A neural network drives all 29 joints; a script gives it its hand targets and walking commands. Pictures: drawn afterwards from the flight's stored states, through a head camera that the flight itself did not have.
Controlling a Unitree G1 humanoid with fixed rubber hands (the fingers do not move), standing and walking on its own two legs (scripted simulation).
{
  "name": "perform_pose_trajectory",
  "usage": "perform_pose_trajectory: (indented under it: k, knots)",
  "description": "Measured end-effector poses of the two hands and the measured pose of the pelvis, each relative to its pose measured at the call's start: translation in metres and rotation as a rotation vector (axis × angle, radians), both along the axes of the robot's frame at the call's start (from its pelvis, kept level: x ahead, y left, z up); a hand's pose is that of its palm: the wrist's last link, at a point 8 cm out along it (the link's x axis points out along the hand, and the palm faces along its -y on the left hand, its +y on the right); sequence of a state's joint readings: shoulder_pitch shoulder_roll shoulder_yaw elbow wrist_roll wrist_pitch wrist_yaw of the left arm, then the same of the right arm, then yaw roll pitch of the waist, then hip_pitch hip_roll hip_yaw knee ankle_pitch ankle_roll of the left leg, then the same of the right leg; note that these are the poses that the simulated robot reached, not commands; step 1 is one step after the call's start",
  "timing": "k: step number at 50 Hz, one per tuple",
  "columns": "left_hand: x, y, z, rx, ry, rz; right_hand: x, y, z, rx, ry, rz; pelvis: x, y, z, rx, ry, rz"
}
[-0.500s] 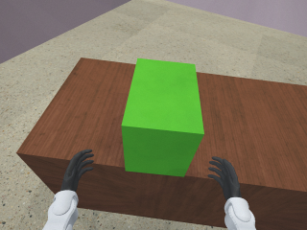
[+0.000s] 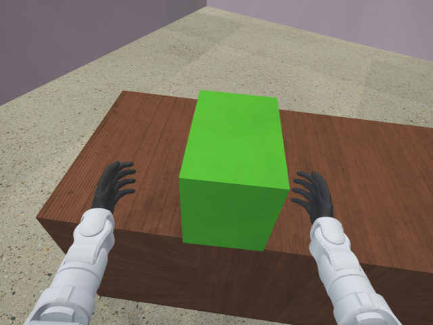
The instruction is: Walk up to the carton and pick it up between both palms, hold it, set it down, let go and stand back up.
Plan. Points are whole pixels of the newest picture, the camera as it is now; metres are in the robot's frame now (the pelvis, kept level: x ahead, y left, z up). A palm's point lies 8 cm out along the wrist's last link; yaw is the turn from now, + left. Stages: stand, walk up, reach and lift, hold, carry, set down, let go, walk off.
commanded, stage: reach and lift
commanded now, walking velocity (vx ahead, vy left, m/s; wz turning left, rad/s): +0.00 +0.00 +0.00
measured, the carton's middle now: (230, 168) +0.49 -0.02 -0.02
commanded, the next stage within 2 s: none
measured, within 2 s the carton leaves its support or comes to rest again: neither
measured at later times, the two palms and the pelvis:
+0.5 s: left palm (118, 152) +0.41 +0.22 +0.10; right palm (321, 163) +0.41 -0.19 +0.10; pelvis +0.00 +0.00 +0.00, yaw +0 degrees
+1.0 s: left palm (120, 111) +0.45 +0.22 +0.16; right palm (328, 125) +0.45 -0.19 +0.17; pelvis -0.01 +0.00 -0.01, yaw +1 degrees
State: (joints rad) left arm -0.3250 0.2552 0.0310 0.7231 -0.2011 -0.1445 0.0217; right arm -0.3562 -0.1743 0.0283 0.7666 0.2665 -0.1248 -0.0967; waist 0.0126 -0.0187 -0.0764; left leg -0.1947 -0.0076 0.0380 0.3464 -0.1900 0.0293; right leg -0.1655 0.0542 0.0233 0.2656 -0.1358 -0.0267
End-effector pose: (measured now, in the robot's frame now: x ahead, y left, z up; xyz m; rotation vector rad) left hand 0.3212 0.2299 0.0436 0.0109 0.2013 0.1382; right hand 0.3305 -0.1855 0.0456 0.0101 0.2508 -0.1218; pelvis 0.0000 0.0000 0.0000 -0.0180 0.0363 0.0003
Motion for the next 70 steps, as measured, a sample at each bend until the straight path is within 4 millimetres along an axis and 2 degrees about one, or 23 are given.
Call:
perform_pose_trajectory:
  k: [6, 14, 22, 30, 38, 51, 56, 65, 70]
  knots:
    - [0.026, -0.002, 0.029, 0.016, -0.018, -0.003, 0.021, -0.007, 0.019, -0.001, -0.005, -0.002, -0.004, 0.003, 0.000, 0.001, 0.022, -0.001]
    - [0.059, -0.010, 0.043, 0.001, 0.005, -0.026, 0.050, -0.004, 0.036, -0.018, 0.007, 0.018, -0.001, 0.003, -0.001, 0.000, 0.064, -0.005]
    - [0.077, -0.013, 0.046, -0.006, 0.013, -0.017, 0.073, -0.003, 0.046, -0.024, 0.013, 0.016, 0.004, -0.001, -0.001, -0.001, 0.109, -0.009]
    - [0.096, -0.007, 0.075, 0.008, -0.014, 0.004, 0.098, -0.004, 0.075, -0.026, -0.015, 0.015, 0.005, -0.004, -0.002, -0.001, 0.154, -0.002]
    - [0.109, -0.007, 0.102, 0.010, 0.002, -0.002, 0.108, -0.004, 0.093, -0.023, 0.025, 0.013, -0.001, -0.005, -0.003, 0.000, 0.166, 0.012]
    - [0.133, -0.013, 0.117, 0.009, 0.002, 0.003, 0.124, -0.004, 0.121, -0.041, 0.013, 0.012, -0.009, -0.004, -0.009, 0.002, 0.253, 0.017]
    - [0.133, -0.010, 0.099, 0.009, 0.032, -0.001, 0.125, -0.001, 0.106, -0.044, 0.053, 0.012, -0.011, -0.001, -0.010, 0.002, 0.252, 0.021]
    - [0.119, -0.005, 0.033, 0.017, 0.078, -0.013, 0.114, 0.006, 0.038, -0.016, 0.093, 0.033, -0.015, 0.005, -0.014, -0.008, 0.334, 0.024]
    - [0.119, -0.005, 0.011, 0.012, 0.079, 0.007, 0.114, 0.010, 0.012, -0.014, 0.097, 0.044, -0.019, 0.006, -0.019, -0.008, 0.411, 0.018]
